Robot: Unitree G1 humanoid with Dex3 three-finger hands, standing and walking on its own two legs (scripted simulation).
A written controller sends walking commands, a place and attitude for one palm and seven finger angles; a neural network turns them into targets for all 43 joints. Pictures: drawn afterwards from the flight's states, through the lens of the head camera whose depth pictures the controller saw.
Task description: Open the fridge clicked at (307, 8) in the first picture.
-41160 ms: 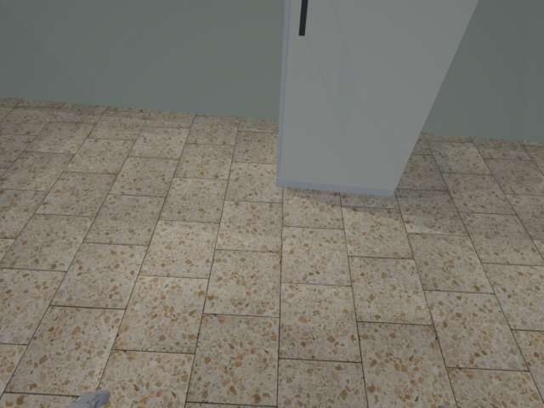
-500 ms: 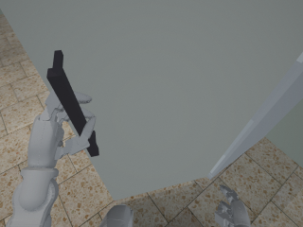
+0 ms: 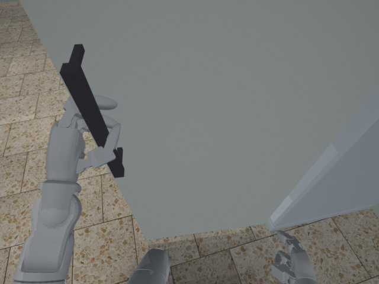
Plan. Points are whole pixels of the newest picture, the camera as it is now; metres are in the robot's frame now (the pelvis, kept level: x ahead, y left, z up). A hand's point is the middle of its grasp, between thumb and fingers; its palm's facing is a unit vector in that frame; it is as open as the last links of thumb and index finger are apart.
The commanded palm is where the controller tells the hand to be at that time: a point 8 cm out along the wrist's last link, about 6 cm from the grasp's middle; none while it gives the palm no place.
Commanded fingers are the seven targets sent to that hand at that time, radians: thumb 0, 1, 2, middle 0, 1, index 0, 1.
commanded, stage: stop walking and hold the door back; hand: left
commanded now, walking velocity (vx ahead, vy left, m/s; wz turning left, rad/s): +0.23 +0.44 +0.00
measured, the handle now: (102, 124) +0.33 +0.19 +0.18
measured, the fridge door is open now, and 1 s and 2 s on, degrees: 85 77 80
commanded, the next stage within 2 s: loosen the grip on the handle in 1.26 s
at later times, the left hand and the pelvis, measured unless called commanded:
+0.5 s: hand (110, 122) +0.33 +0.18 +0.18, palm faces +0.20 -0.94 -0.26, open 5.8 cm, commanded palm +0.32 +0.24 +0.16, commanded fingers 0.00 0.90 0.90 -0.45 -1.40 -0.45 -1.40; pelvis -0.09 -0.02 -0.01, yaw +4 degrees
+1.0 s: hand (111, 114) +0.36 +0.18 +0.17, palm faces +0.08 -0.99 -0.14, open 5.9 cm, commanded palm +0.32 +0.25 +0.16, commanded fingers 0.00 0.90 0.90 -0.45 -1.40 -0.45 -1.40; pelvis -0.06 +0.04 +0.00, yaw -2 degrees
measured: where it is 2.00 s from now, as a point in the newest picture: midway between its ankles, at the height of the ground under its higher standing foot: outside the picture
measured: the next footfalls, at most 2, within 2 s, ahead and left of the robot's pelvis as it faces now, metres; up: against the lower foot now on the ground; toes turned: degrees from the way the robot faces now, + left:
left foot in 0.24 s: -0.02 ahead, +0.12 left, +0.00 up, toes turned +10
right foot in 0.48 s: -0.01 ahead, -0.11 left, +0.00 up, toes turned -2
